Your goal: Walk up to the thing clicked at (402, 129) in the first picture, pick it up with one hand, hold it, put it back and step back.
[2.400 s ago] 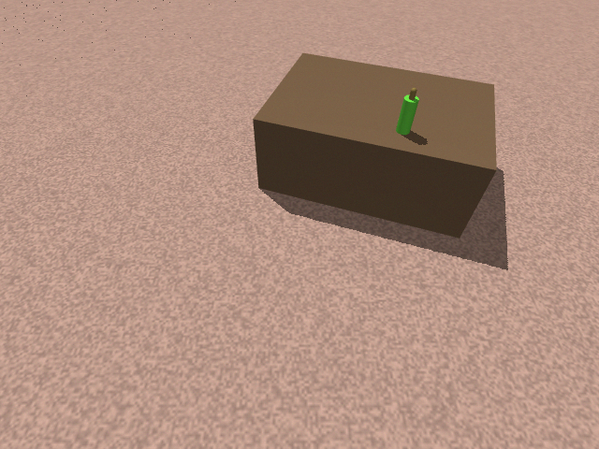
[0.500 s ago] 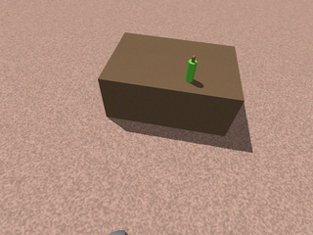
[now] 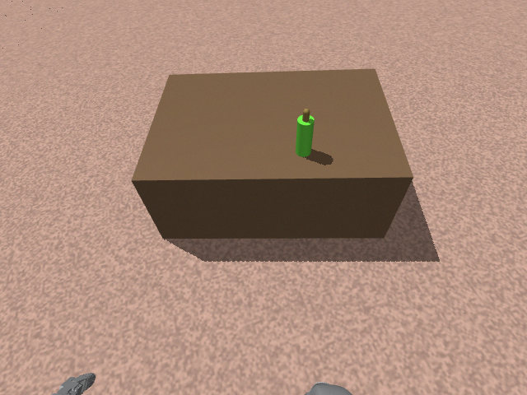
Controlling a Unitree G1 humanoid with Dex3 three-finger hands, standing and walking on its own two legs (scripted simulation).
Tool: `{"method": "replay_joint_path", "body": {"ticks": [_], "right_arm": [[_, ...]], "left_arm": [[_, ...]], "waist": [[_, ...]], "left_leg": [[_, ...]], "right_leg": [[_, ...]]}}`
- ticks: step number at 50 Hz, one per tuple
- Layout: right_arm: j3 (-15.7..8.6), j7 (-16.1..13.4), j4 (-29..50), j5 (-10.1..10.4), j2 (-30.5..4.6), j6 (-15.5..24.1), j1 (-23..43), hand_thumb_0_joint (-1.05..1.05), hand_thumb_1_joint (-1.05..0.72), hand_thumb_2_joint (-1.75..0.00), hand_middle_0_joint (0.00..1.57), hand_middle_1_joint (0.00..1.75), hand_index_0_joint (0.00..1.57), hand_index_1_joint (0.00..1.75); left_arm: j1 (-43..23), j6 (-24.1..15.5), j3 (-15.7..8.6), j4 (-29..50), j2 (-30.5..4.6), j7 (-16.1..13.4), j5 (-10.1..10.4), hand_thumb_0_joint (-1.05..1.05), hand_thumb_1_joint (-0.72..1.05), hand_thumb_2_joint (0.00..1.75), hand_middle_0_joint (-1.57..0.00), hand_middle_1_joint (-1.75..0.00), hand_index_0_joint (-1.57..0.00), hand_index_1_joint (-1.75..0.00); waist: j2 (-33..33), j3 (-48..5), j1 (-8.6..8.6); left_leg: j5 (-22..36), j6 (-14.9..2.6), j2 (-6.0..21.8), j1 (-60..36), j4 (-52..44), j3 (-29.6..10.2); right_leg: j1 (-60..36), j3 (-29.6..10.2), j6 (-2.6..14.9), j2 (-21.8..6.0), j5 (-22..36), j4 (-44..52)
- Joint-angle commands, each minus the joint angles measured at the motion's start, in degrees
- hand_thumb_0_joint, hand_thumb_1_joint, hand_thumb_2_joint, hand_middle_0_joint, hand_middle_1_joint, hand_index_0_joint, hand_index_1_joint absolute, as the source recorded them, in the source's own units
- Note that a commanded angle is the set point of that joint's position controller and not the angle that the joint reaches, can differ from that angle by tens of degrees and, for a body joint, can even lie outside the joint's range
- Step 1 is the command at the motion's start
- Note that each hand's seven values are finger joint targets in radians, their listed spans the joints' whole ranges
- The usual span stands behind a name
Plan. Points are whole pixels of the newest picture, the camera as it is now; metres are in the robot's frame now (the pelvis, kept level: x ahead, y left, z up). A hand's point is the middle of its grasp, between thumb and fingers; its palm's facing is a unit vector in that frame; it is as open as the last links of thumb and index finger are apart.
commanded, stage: walk up
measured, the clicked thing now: (304, 131) +0.94 -0.16 -0.27
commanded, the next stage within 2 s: none
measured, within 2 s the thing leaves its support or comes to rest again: neither
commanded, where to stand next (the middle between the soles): +0.33 +0.09 m, yaw -2 degrees
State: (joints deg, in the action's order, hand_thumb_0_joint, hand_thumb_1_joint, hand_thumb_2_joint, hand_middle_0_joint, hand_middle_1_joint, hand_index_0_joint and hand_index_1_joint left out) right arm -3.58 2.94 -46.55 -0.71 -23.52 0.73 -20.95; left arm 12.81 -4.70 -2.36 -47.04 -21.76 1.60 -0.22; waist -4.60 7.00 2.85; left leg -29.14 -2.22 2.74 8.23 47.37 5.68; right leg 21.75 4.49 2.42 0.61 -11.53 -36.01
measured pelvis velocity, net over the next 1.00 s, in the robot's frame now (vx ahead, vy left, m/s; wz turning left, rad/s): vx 0.25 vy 0.10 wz -0.05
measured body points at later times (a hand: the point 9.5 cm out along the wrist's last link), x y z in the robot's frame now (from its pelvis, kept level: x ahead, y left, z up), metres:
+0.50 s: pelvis +0.16 +0.10 +0.00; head +0.17 +0.12 +0.45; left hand +0.21 +0.44 -0.11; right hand +0.21 -0.23 -0.09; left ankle +0.21 +0.21 -0.72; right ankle +0.12 -0.06 -0.65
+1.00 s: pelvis +0.25 +0.10 +0.01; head +0.29 +0.08 +0.45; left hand +0.39 +0.38 -0.10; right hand +0.31 -0.21 -0.13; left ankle +0.24 +0.24 -0.70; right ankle +0.32 -0.01 -0.72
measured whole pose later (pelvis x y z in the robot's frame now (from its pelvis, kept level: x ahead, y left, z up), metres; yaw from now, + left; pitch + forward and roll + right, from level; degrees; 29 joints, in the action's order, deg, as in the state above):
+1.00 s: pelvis +0.25 +0.10 +0.01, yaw -3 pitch -2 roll +1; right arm 0.0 -0.3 -51.2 0.8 -22.0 1.4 -12.5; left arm 6.5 -1.5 0.2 -50.4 -19.0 0.3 -0.8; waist -1.5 7.5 0.4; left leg -29.2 -1.0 1.4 17.0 43.7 1.3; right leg 22.4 2.0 1.7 -1.5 -12.1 -36.3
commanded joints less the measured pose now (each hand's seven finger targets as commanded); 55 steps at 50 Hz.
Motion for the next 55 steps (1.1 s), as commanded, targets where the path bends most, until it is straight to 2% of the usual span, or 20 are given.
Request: {"method": "replay_joint_path", "body": {"ticks": [1, 4, 7, 14, 18, 19, 20, 21, 25, 29, 31, 35, 40, 41, 42, 43, 46, 52, 54, 55], "right_arm": [[-3.54, -1.24, 6.17, -0.20, -14.15, 1.50, 0.83, 0.00, -0.90, -0.90, 0.20, 0.30, 0.20, 0.30], [-2.79, -0.41, 4.56, 0.78, -11.06, 1.23, -0.81, 0.00, -0.90, -0.90, 0.20, 0.30, 0.20, 0.30], [-3.04, 0.61, 3.74, 0.27, -9.86, 0.55, -1.43, 0.00, -0.90, -0.90, 0.20, 0.30, 0.20, 0.30], [-4.35, 2.21, 4.92, -0.47, -10.35, 1.69, 5.89, 0.00, -0.90, -0.90, 0.20, 0.30, 0.20, 0.30], [-6.20, 1.26, -0.13, -0.94, -13.66, 2.58, -6.26, 0.00, -0.90, -0.90, 0.20, 0.30, 0.20, 0.30], [-7.04, 0.49, -0.77, -1.53, -16.91, 3.16, -10.07, 0.00, -0.90, -0.90, 0.20, 0.30, 0.20, 0.30], [-6.75, 0.03, 1.51, -1.43, -19.38, 3.75, -6.57, 0.00, -0.90, -0.90, 0.20, 0.30, 0.20, 0.30], [-6.97, 0.10, 2.43, 0.17, -21.29, 3.65, -4.31, 0.00, -0.90, -0.90, 0.20, 0.30, 0.20, 0.30], [-4.24, -0.95, 3.47, 0.36, -14.80, 4.38, 1.52, 0.00, -0.90, -0.90, 0.20, 0.30, 0.20, 0.30], [-3.93, -1.27, 3.47, 0.38, -14.58, 4.77, -0.13, 0.00, -0.90, -0.90, 0.20, 0.30, 0.20, 0.30], [-3.56, -1.87, 3.10, 0.39, -14.03, 4.62, -1.70, 0.00, -0.90, -0.90, 0.20, 0.30, 0.20, 0.30], [-2.44, -2.98, 3.18, 0.58, -12.60, 3.77, -0.71, 0.00, -0.90, -0.90, 0.20, 0.30, 0.20, 0.30], [-1.07, -3.66, 2.80, 1.92, -10.33, 2.38, 2.24, 0.00, -0.90, -0.90, 0.20, 0.30, 0.20, 0.30], [-0.08, -3.60, 3.03, 2.22, -7.54, 2.58, 0.77, 0.00, -0.90, -0.90, 0.20, 0.30, 0.20, 0.30], [1.07, -3.80, 2.11, 2.04, -5.42, 2.02, -2.06, 0.00, -0.90, -0.90, 0.20, 0.30, 0.20, 0.30], [-0.12, -4.57, 0.50, 1.67, -9.40, 1.08, -1.19, 0.00, -0.90, -0.90, 0.20, 0.30, 0.20, 0.30], [-0.27, -4.21, -2.92, 1.62, -10.22, 1.26, 0.98, 0.00, -0.90, -0.90, 0.20, 0.30, 0.20, 0.30], [-0.21, -4.55, -7.51, -0.10, -9.91, 2.48, 1.28, 0.00, -0.90, -0.90, 0.20, 0.30, 0.20, 0.30], [-0.62, -4.58, -5.79, -0.37, -13.87, 2.98, 9.85, 0.00, -0.90, -0.90, 0.20, 0.30, 0.20, 0.30], [-0.32, -4.27, -6.44, 0.10, -13.55, 2.70, 12.66, 0.00, -0.90, -0.90, 0.20, 0.30, 0.20, 0.30]], "left_arm": [[11.30, -1.20, -6.55, 2.55, -19.91, -2.47, 1.29, 0.00, 0.90, 0.90, -0.20, -0.30, -0.20, -0.30], [7.52, -1.74, -5.18, 3.09, -16.84, -2.44, 1.02, 0.00, 0.90, 0.90, -0.20, -0.30, -0.20, -0.30], [5.80, -2.36, -4.78, 3.54, -16.31, -1.88, 0.35, 0.00, 0.90, 0.90, -0.20, -0.30, -0.20, -0.30], [5.88, -2.24, -5.63, 4.12, -19.20, -0.99, -0.74, 0.00, 0.90, 0.90, -0.20, -0.30, -0.20, -0.30], [4.01, -0.96, -4.20, 4.37, -15.84, -1.06, -1.46, 0.00, 0.90, 0.90, -0.20, -0.30, -0.20, -0.30], [7.87, -0.78, -2.76, 4.04, -11.19, -1.00, -1.10, 0.00, 0.90, 0.90, -0.20, -0.30, -0.20, -0.30], [11.20, -0.49, -1.63, 3.80, -7.92, -1.17, 0.14, 0.00, 0.90, 0.90, -0.20, -0.30, -0.20, -0.30], [9.43, -0.12, -3.14, 2.46, -14.32, -2.07, -0.12, 0.00, 0.90, 0.90, -0.20, -0.30, -0.20, -0.30], [9.99, -0.29, -3.62, -0.43, -15.91, -1.15, 0.67, 0.00, 0.90, 0.90, -0.20, -0.30, -0.20, -0.30], [8.87, 0.53, -3.20, 0.03, -13.40, 0.07, 0.43, 0.00, 0.90, 0.90, -0.20, -0.30, -0.20, -0.30], [5.36, 0.90, -2.88, 0.98, -12.12, 0.05, -0.12, 0.00, 0.90, 0.90, -0.20, -0.30, -0.20, -0.30], [2.82, 1.45, -2.23, 1.31, -9.42, -0.91, -0.08, 0.00, 0.90, 0.90, -0.20, -0.30, -0.20, -0.30], [4.94, 1.31, -2.91, -1.80, -11.10, -1.87, -0.40, 0.00, 0.90, 0.90, -0.20, -0.30, -0.20, -0.30], [6.87, 0.86, -3.96, -2.06, -14.58, -2.14, -0.64, 0.00, 0.90, 0.90, -0.20, -0.30, -0.20, -0.30], [4.61, 0.76, -3.85, -0.77, -15.43, -2.31, -0.43, 0.00, 0.90, 0.90, -0.20, -0.30, -0.20, -0.30], [0.63, 1.21, -3.51, -0.23, -16.03, -2.26, -0.06, 0.00, 0.90, 0.90, -0.20, -0.30, -0.20, -0.30], [-4.05, 2.08, -2.30, -0.38, -13.05, -2.38, -0.59, 0.00, 0.90, 0.90, -0.20, -0.30, -0.20, -0.30], [-9.14, 4.10, -1.54, -1.28, -10.37, -1.65, 0.18, 0.00, 0.90, 0.90, -0.20, -0.30, -0.20, -0.30], [-8.21, 4.83, -1.32, -2.66, -9.20, -1.08, 0.21, 0.00, 0.90, 0.90, -0.20, -0.30, -0.20, -0.30], [-8.13, 4.88, -2.00, -4.66, -10.63, -1.10, 0.01, 0.00, 0.90, 0.90, -0.20, -0.30, -0.20, -0.30]], "waist": [[8.60, -9.48, -7.45], [9.38, -4.80, -3.59], [11.60, -2.23, -2.18], [15.88, -3.23, -4.24], [4.71, -7.91, 3.21], [-8.96, -9.28, 4.58], [-15.40, -6.13, 1.24], [-9.37, -4.14, 1.40], [-4.58, -0.82, -2.38], [-5.90, -3.09, -2.22], [-4.33, -2.86, -1.37], [-3.49, -4.72, -1.97], [3.30, -9.92, -5.06], [12.07, -13.57, -5.81], [16.58, -15.34, -4.56], [14.06, -13.51, -4.39], [13.17, -9.46, -2.87], [11.37, -12.06, -1.40], [5.59, -7.10, -4.36], [5.14, -5.05, -5.31]], "left_leg": [[-1.89, 0.66, 0.74, 29.30, 24.30, -11.18], [6.71, 0.76, 1.56, 24.08, 19.17, -11.10], [11.58, 2.20, 1.84, 20.12, 12.01, -8.06], [17.33, 2.63, 3.48, 10.47, -8.71, -4.54], [10.56, 0.76, -0.26, -8.62, -13.93, -3.33], [-3.35, -1.75, 6.77, -11.58, -23.64, -15.41], [-8.42, -4.36, 17.17, -10.22, -33.04, -37.12], [-11.88, -10.13, 22.45, -4.28, -35.26, -43.53], [13.70, -7.21, 13.33, 1.93, -31.22, -21.30], [23.05, -9.69, 11.95, 0.37, -30.37, -14.50], [36.55, -10.58, 12.37, -1.29, -27.91, -12.22], [58.83, -7.83, 10.66, 2.17, -20.64, -7.15], [41.05, -3.29, 5.80, 5.99, -6.87, -5.08], [27.00, -1.10, 2.92, 11.57, 1.78, -3.78], [-1.21, 0.32, -1.99, 15.36, 6.42, -4.70], [-9.96, 0.37, -1.32, 13.57, 6.31, -6.05], [-6.22, 0.83, -0.15, 11.10, 1.15, -7.08], [20.11, 1.33, 0.99, -0.64, -20.87, -8.01], [9.30, -2.53, 9.09, 8.66, -26.67, -19.47], [5.46, -3.09, 8.70, 14.01, -25.72, -16.92]], "right_leg": [[-24.87, -42.44, 17.42, -25.92, -7.05, 19.17], [-14.72, -21.37, 10.59, -16.29, 7.42, 17.78], [-6.58, -13.14, 10.00, -12.87, 7.14, 19.38], [-0.50, -11.40, 8.58, -13.24, -14.04, 18.61], [9.38, -8.99, 5.33, -10.16, -16.65, -0.03], [13.36, -3.70, 2.93, -4.21, -12.58, -19.13], [22.43, -4.30, 0.26, 3.34, -17.74, -29.08], [21.37, -7.93, 1.31, -0.59, -19.51, -33.04], [15.00, -9.75, 0.71, -5.16, -8.72, -27.47], [10.43, -5.70, -1.41, -5.29, -6.27, -18.01], [10.68, -5.02, -1.78, -5.21, -5.69, -13.70], [1.25, -1.56, -0.46, -2.66, 0.14, -6.47], [-14.74, -2.98, 2.35, -1.68, 12.97, 8.59], [-20.80, -14.28, 4.84, -10.66, 22.79, 9.26], [-21.63, -28.86, 10.44, -21.32, 23.33, 12.75], [-16.58, -31.27, 15.31, -23.34, 18.03, 12.36], [-8.24, -20.51, 10.96, -16.83, 11.01, 12.87], [-2.13, -11.40, 3.69, -10.07, 3.93, 6.61], [-2.37, -9.79, -0.08, -6.07, -8.19, 7.62], [-8.43, -8.57, 0.12, -5.71, -10.69, 8.18]]}}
